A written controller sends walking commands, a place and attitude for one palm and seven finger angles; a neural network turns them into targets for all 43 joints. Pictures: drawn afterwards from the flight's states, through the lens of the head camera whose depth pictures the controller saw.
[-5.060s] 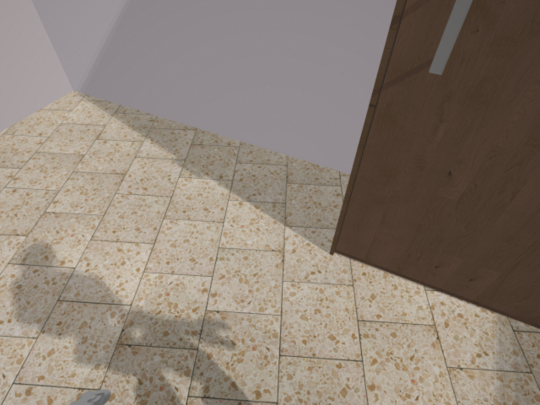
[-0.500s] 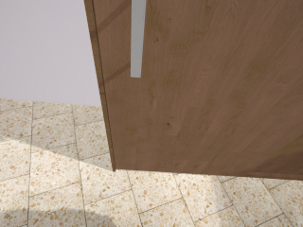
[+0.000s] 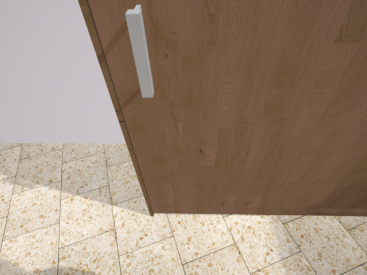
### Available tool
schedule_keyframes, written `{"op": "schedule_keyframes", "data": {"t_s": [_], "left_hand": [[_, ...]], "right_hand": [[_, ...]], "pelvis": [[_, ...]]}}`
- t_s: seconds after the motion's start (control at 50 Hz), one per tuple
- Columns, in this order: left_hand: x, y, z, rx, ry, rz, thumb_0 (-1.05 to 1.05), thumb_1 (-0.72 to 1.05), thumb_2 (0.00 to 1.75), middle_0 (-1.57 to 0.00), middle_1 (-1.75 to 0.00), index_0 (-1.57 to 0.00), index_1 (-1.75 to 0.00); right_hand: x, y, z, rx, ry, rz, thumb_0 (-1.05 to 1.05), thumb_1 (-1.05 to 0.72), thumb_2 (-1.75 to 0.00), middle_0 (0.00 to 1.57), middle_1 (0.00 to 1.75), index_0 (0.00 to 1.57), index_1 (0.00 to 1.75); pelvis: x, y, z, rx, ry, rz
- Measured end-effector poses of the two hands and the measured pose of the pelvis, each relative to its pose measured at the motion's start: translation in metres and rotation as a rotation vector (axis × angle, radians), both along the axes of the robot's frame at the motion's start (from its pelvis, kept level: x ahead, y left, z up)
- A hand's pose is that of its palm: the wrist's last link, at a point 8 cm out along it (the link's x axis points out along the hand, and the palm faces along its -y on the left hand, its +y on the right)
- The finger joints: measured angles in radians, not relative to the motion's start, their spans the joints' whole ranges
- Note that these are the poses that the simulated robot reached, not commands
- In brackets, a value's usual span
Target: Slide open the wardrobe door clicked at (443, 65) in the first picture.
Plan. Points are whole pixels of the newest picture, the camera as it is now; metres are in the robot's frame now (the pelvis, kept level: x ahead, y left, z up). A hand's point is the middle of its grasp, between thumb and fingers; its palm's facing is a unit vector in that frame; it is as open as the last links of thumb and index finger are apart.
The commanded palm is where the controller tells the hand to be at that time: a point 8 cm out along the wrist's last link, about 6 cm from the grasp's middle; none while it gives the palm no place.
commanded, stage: come to a stop and stand still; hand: left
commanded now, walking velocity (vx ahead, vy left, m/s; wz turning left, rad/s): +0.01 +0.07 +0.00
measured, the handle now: (143, 54) +0.55 +0.13 +0.23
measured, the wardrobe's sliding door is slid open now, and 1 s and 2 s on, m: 0.00 0.00 0.00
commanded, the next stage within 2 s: look again from close up in 0.58 s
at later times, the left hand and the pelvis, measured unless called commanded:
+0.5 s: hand out of the picture +0.01 +0.23 -0.19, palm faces +0.01 -0.98 -0.20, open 7.4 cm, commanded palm none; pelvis +0.01 +0.05 -0.01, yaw -1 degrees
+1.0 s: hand out of the picture -0.01 +0.21 -0.18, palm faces -0.03 -0.97 -0.25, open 7.4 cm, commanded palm none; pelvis -0.02 +0.03 -0.01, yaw -1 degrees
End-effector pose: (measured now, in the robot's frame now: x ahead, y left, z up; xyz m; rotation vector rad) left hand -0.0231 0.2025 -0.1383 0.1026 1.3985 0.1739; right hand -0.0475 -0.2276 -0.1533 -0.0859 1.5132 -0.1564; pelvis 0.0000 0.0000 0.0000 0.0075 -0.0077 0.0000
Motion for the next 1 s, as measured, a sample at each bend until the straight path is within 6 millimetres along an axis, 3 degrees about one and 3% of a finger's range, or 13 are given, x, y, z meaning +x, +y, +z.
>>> {"op": "schedule_keyframes", "data": {"t_s": [0.06,0.2,0.3,0.38,0.5,0.64,0.82,1.0], "left_hand": [[-0.011,0.002,-0.004,-0.016,0.033,0.029,0.01,0.9,0.9,-0.21,-0.3,-0.21,-0.3],[-0.026,0.028,-0.025,-0.049,0.133,0.057,0.01,0.9,0.9,-0.21,-0.3,-0.21,-0.29],[-0.011,0.05,-0.028,-0.037,0.132,0.025,0.01,0.91,0.9,-0.2,-0.3,-0.2,-0.29],[0.008,0.065,-0.025,-0.012,0.089,-0.007,0.01,0.91,0.9,-0.2,-0.3,-0.2,-0.29],[0.033,0.078,-0.018,0.023,0.023,-0.047,0.01,0.91,0.9,-0.2,-0.3,-0.2,-0.29],[0.045,0.08,-0.012,0.039,-0.024,-0.069,0.01,0.91,0.9,-0.2,-0.3,-0.2,-0.29],[0.033,0.071,-0.011,0.059,-0.047,-0.098,0.01,0.91,0.9,-0.2,-0.3,-0.2,-0.29],[0.013,0.059,-0.005,0.079,-0.032,-0.097,0.01,0.91,0.9,-0.2,-0.3,-0.2,-0.29]], "right_hand": [[0.015,0.007,0.001,-0.01,0.001,0.03,0.01,-0.91,-0.9,0.2,0.3,0.2,0.3],[0.075,0.035,0.002,-0.069,-0.126,0.074,0.01,-0.92,-0.9,0.2,0.3,0.2,0.3],[0.1,0.044,0.009,-0.097,-0.194,0.076,0.01,-0.94,-0.9,0.2,0.3,0.2,0.3],[0.108,0.05,0.01,-0.091,-0.222,0.071,0.01,-0.94,-0.9,0.2,0.3,0.2,0.3],[0.1,0.052,0.009,-0.077,-0.223,0.053,0.0,-0.95,-0.9,0.2,0.3,0.2,0.3],[0.069,0.049,0.006,-0.061,-0.162,0.038,0.0,-0.94,-0.9,0.2,0.3,0.2,0.3],[0.031,0.047,-0.006,-0.017,-0.125,0.056,0.01,-0.91,-0.9,0.2,0.3,0.2,0.3],[0.024,0.04,-0.015,0.02,-0.148,0.045,0.01,-0.92,-0.9,0.2,0.3,0.2,0.3]], "pelvis": [[0.002,0.008,-0.002,-0.002,0.006,0.005],[0.012,0.035,-0.012,-0.006,-0.001,-0.004],[0.016,0.046,-0.011,0.0,-0.006,-0.019],[0.015,0.051,-0.008,-0.002,-0.007,-0.021],[0.011,0.055,-0.006,0.0,-0.009,-0.024],[0.006,0.052,-0.004,0.003,-0.017,-0.022],[-0.012,0.044,-0.011,-0.008,-0.01,-0.005],[-0.02,0.03,-0.013,0.004,-0.021,-0.013]]}}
